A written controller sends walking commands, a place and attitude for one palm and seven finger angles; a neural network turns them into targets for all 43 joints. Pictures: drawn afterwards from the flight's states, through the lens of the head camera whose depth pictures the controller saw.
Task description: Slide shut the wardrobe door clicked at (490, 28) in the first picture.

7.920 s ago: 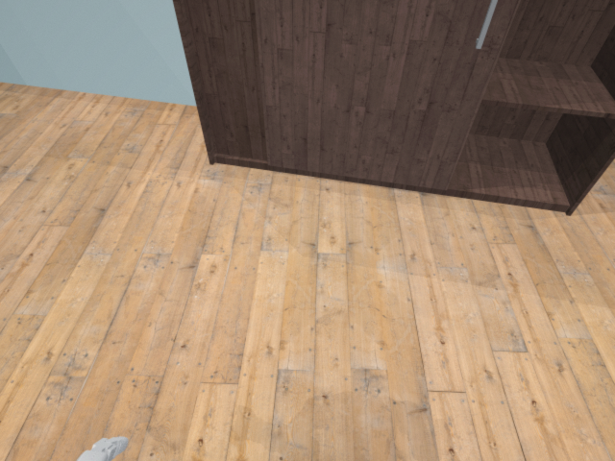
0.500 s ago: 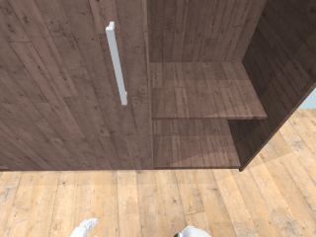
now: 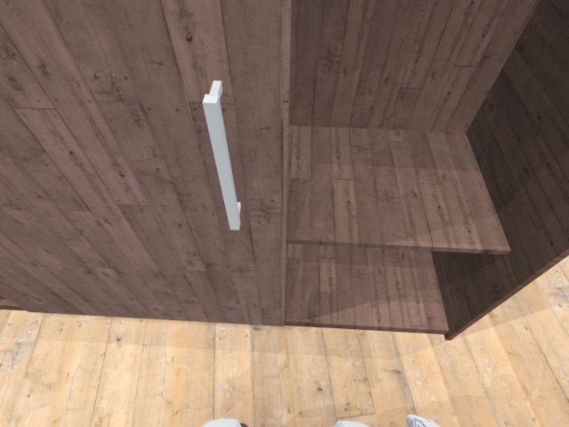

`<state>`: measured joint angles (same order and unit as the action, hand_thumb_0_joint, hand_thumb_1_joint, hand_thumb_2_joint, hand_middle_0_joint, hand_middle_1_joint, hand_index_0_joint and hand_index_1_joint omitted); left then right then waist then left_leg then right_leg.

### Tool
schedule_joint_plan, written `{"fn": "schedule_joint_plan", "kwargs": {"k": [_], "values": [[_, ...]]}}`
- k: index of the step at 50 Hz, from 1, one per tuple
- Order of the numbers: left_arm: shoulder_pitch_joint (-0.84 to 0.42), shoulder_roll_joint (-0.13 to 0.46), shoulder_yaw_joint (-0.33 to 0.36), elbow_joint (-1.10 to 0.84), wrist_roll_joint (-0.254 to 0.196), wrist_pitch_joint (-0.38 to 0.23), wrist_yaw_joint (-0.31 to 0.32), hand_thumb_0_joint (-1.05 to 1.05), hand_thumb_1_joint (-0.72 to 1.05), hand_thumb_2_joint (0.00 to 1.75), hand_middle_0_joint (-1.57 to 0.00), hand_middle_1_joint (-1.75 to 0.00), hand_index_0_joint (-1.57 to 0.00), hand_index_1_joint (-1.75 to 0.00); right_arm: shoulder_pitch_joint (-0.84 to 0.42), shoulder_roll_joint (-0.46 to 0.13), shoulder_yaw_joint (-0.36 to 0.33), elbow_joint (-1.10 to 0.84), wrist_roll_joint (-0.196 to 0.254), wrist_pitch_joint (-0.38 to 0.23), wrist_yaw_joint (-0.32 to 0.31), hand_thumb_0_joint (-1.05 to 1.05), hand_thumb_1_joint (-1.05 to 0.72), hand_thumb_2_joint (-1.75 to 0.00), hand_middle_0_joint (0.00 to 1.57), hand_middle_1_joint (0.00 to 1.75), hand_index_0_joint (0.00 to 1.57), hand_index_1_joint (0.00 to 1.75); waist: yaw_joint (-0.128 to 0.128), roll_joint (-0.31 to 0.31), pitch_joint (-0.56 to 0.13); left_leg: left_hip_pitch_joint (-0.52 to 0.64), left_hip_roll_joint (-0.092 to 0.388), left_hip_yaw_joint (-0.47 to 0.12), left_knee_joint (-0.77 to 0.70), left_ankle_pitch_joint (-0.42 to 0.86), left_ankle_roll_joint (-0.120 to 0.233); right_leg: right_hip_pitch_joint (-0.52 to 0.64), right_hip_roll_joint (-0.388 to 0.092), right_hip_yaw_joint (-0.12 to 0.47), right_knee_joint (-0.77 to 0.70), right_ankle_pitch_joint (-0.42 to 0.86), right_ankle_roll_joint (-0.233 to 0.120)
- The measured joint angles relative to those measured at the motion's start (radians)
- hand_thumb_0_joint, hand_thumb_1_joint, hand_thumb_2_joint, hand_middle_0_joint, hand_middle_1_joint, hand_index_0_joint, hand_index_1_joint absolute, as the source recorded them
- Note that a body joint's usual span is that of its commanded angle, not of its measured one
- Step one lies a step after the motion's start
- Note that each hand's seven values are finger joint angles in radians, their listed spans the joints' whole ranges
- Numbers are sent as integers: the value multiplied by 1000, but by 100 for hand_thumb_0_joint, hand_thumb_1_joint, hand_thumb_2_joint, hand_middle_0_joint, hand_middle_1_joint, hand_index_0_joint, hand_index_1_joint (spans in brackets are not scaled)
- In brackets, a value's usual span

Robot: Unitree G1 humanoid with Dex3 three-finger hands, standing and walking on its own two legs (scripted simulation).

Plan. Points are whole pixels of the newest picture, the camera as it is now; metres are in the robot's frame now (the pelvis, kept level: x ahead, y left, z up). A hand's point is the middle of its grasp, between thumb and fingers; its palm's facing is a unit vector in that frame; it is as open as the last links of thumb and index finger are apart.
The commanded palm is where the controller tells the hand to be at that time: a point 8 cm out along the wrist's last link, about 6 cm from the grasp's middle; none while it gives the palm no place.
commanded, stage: come to a stop and stand still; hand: left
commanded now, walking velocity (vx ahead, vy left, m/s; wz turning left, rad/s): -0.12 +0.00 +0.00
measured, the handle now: (227, 167) +0.45 +0.13 +0.09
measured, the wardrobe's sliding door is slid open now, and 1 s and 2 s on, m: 0.57 0.57 0.57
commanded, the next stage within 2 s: none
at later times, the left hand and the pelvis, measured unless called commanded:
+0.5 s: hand out of the picture -0.02 +0.13 -0.14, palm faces +0.10 -0.95 -0.29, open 7.3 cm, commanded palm none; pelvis -0.04 -0.06 +0.01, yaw +2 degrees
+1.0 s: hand out of the picture -0.07 +0.18 -0.17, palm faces +0.04 -0.99 -0.17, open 7.4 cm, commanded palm none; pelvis -0.07 +0.00 +0.01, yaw +0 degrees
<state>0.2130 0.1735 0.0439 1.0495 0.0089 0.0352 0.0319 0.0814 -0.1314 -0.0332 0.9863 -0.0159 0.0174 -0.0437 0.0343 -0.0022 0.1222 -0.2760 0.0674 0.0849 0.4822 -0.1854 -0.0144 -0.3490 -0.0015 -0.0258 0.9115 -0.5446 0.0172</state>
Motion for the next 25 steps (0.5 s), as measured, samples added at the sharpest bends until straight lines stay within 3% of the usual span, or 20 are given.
{"fn": "schedule_joint_plan", "kwargs": {"k": [3,6,7,10,14,25], "values": [[-17,10,10,-30,0,2,-1,0,91,90,-20,-29,-20,-30,-18,-21,-14,-10,-5,19,5,-1,-91,-90,20,30,20,30,-2,23,23,-19,14,-2,4,13,-18,-20,-5,14,-23,27,6],[-7,26,12,-52,5,-12,-3,0,91,90,-20,-29,-20,-30,-8,-49,-28,-10,-2,33,15,-1,-91,-90,20,30,20,30,-1,38,12,-55,22,-5,60,-3,-43,45,-28,7,-243,199,7],[-3,27,12,-51,11,-21,-1,0,91,90,-20,-29,-20,-30,-3,-60,-35,-8,2,38,19,-1,-91,-90,20,30,20,30,-2,49,8,-74,25,-15,102,-36,-42,52,-24,0,-265,226,-16],[14,13,-5,-39,20,-23,-2,0,91,90,-20,-29,-20,-30,29,-94,-50,3,7,60,25,0,-91,-90,20,30,20,30,-18,77,-18,-119,-23,-89,281,-249,-21,57,-19,-22,-254,205,-60],[42,-9,-13,-29,18,-23,-5,0,90,90,-20,-29,-20,-30,78,-116,-50,33,3,63,38,0,-91,-90,20,30,20,30,-17,69,-67,-122,-61,-96,457,-211,-15,87,-16,-14,-353,255,-71],[37,-32,-17,-33,15,-54,6,0,91,90,-21,-30,-20,-30,147,-123,-33,61,4,70,36,0,-91,-90,20,30,20,30,3,34,-64,-53,-69,-108,441,-208,-54,115,-33,-34,-493,363,-78]]}}
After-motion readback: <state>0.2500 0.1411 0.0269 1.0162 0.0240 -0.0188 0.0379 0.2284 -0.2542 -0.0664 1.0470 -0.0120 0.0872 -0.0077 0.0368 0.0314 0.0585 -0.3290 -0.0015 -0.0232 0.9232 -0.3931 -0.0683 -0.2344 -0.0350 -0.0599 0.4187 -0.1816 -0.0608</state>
